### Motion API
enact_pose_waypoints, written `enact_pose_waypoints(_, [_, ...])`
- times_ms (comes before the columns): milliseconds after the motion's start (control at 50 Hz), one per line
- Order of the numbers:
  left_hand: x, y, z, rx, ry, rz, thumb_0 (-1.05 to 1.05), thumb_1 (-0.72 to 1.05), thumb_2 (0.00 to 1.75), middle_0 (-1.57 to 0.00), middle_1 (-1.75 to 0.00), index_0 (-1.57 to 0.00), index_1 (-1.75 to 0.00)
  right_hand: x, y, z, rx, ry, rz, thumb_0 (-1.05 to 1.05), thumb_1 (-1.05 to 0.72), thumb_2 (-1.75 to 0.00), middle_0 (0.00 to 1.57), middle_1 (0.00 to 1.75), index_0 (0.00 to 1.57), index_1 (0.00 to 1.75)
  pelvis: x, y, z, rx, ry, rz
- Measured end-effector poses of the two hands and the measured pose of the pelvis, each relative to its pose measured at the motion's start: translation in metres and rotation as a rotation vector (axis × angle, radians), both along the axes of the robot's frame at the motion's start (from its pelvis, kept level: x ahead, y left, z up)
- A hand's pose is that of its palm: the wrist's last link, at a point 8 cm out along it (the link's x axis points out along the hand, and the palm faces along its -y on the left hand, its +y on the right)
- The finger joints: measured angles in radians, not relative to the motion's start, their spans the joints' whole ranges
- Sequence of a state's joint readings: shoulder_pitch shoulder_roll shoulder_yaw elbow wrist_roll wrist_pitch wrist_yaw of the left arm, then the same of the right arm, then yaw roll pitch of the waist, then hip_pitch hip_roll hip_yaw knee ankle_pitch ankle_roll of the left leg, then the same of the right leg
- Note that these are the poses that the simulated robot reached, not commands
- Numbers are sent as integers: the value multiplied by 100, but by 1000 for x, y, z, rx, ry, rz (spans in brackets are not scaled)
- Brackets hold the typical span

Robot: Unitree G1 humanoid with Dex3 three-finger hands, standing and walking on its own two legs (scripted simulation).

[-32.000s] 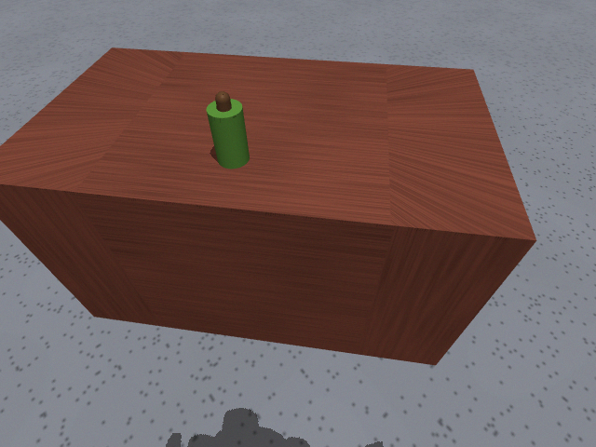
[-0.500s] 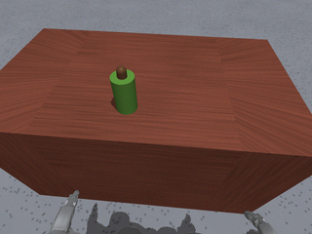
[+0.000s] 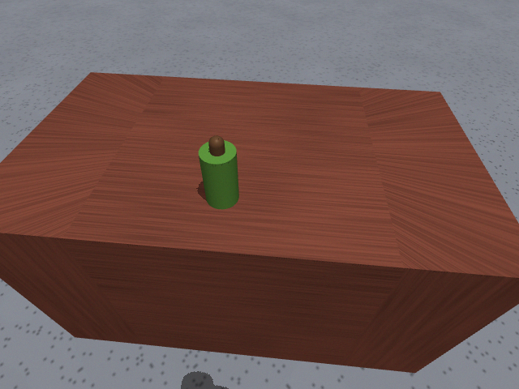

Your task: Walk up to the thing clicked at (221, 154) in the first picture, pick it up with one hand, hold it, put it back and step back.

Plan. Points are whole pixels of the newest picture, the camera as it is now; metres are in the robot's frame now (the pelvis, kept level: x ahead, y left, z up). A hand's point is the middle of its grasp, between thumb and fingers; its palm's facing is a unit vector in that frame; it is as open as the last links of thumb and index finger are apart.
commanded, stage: stand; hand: left
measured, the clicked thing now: (219, 169) +0.53 +0.13 +0.02
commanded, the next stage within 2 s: none
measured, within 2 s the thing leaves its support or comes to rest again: neither
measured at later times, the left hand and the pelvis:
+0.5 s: hand out of the picture +0.05 +0.25 -0.15, palm faces -0.02 -0.94 -0.35, open 7.4 cm; pelvis +0.00 +0.00 +0.01, yaw +0 degrees
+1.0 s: hand out of the picture +0.09 +0.24 -0.15, palm faces -0.02 -0.94 -0.34, open 7.4 cm; pelvis +0.01 -0.01 +0.01, yaw +0 degrees
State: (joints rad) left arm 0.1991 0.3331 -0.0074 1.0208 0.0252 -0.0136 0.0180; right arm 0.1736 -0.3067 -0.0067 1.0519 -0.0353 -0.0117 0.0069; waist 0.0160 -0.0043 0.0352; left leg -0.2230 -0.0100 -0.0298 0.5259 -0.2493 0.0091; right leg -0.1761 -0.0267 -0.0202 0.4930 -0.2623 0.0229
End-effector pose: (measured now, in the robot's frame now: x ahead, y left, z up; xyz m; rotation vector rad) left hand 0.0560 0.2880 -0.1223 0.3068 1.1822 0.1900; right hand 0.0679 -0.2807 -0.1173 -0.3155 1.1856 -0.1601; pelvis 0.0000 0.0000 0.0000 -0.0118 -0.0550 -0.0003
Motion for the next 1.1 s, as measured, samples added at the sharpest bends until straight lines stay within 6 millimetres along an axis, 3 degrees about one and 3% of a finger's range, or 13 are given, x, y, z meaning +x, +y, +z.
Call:
enact_pose_waypoints(140, [-12, 4, 6, 9, 44, 16, 0, 85, 89, -20, -30, -20, -30, -4, 0, 1, 9, 17, -9, 1, -90, -90, 20, 30, 20, 30, -4, 1, 6, 5, -8, 3])
enact_pose_waypoints(380, [-17, 6, 11, 23, 73, 31, 0, 90, 90, -20, -30, -20, -30, -10, -12, 3, -5, 45, -30, 1, -90, -90, 20, 30, 20, 30, -5, -2, 10, 7, -12, 5])
enact_pose_waypoints(660, [-2, -2, 10, 11, 77, 21, 0, 90, 90, -20, -30, -20, -30, -10, -20, 4, -11, 74, -42, 1, -90, -90, 20, 30, 20, 30, 2, -6, 11, 7, 0, 3])
enact_pose_waypoints(1100, [29, -3, 15, 10, 40, 18, 0, 90, 90, -20, -30, -20, -30, 17, -22, 7, -17, 42, -30, 1, -90, -90, 20, 30, 20, 30, 16, -8, 13, 9, 8, -1])
